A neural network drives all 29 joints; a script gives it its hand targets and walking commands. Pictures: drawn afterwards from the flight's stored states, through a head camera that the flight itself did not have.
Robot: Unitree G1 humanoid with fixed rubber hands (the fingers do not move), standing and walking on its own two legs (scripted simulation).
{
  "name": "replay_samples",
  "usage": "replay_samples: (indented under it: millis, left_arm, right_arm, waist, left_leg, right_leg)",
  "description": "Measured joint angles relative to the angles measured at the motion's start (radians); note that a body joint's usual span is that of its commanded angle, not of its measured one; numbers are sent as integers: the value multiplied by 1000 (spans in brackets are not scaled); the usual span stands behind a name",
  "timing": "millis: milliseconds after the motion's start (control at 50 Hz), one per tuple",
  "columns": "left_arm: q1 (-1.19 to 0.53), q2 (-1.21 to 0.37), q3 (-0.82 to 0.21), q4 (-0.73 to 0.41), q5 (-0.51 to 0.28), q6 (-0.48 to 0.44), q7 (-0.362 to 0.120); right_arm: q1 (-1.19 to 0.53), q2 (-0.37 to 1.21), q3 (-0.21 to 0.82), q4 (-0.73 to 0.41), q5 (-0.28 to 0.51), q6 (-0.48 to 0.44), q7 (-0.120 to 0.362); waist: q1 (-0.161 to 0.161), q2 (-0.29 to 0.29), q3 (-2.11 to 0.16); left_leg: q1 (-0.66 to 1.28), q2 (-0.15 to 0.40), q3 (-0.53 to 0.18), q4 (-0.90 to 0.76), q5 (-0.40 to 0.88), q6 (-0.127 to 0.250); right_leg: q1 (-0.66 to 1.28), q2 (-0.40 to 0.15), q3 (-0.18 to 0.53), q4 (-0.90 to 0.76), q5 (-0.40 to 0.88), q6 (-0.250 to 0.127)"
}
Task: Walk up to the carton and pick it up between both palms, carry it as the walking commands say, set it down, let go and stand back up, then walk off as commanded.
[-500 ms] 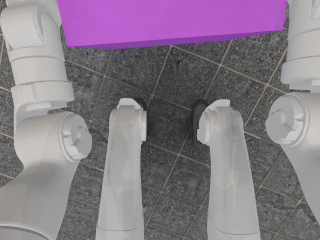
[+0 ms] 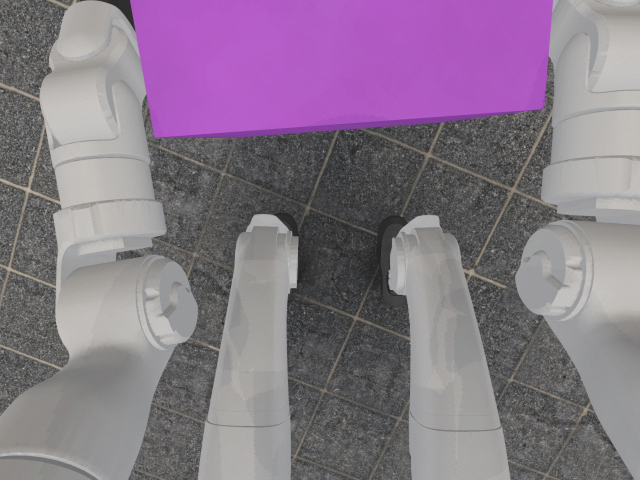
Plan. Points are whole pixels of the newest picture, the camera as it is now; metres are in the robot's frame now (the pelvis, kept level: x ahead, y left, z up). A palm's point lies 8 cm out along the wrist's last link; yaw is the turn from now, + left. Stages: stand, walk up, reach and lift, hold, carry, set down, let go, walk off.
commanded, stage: reach and lift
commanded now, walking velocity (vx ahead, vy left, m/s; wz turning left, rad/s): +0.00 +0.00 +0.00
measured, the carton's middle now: out of the picture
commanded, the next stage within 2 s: none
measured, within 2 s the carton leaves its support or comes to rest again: neither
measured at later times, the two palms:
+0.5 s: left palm out of the picture +0.50 +0.21 -0.01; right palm out of the picture +0.53 -0.17 -0.01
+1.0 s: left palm out of the picture +0.48 +0.20 +0.10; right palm out of the picture +0.51 -0.18 +0.10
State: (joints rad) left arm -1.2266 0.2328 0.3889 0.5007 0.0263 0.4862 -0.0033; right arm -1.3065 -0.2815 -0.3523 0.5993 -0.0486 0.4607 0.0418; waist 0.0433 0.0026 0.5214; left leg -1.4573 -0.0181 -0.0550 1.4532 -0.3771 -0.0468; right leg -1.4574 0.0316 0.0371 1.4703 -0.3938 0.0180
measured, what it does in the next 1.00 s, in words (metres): rises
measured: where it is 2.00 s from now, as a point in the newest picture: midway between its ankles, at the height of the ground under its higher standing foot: (337, 275)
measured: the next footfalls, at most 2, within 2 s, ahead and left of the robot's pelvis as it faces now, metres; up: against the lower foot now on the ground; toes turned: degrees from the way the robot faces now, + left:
none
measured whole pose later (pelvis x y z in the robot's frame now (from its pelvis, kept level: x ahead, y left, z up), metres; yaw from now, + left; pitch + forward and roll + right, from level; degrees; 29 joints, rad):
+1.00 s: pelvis +0.11 +0.00 +0.14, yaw -1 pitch +28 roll +1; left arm -0.56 -0.02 0.47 0.44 0.24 0.44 -0.15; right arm -0.64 -0.02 -0.43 0.56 -0.24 0.40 0.16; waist 0.04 -0.01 -0.15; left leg -1.01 0.00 -0.03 0.77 -0.26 -0.03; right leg -1.02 0.03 0.08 0.80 -0.27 0.01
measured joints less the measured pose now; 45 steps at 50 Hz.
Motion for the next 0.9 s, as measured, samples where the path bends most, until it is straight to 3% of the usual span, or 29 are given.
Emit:
replay_samples:
  millis: [500, 620, 740, 900]
  left_arm:
    - [198, -84, 33, -89, 42, -18, -43]
    - [275, -118, 44, -75, 70, -20, -60]
    - [427, -170, 63, -36, 115, -27, -88]
    - [588, -232, 83, -18, 194, -40, -130]
  right_arm:
    - [212, 92, -23, -114, -56, -11, 30]
    - [292, 124, -36, -92, -79, -23, 45]
    - [438, 186, -67, -39, -117, -35, 69]
    - [597, 241, -95, -9, -174, -52, 105]
  waist:
    - [-1, 0, -51]
    - [-5, -4, -181]
    - [-14, -8, -466]
    - [-12, -20, -664]
  left_leg:
    - [261, 0, 2, -266, 59, 4]
    - [263, -1, 0, -337, 78, 7]
    - [225, 1, -4, -434, 94, 10]
    - [351, 12, 16, -596, 105, 17]
  right_leg:
    - [257, -4, 10, -260, 58, -2]
    - [260, -8, 10, -331, 75, -3]
    - [224, -11, 6, -430, 91, -4]
    - [342, -9, 26, -588, 107, -6]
